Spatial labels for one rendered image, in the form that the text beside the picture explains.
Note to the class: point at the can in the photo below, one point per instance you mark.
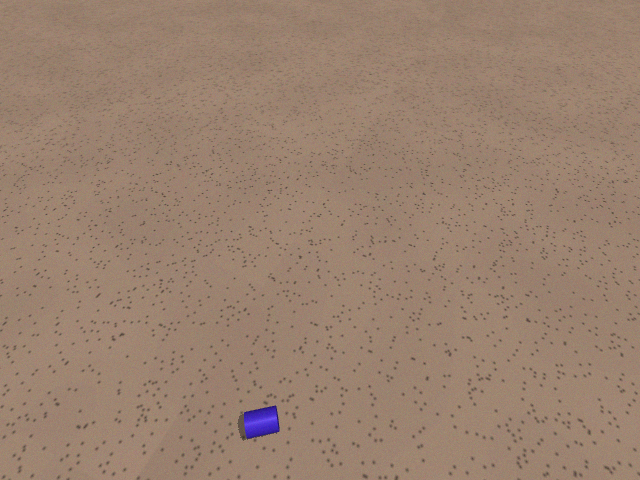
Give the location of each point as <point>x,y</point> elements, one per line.
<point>261,422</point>

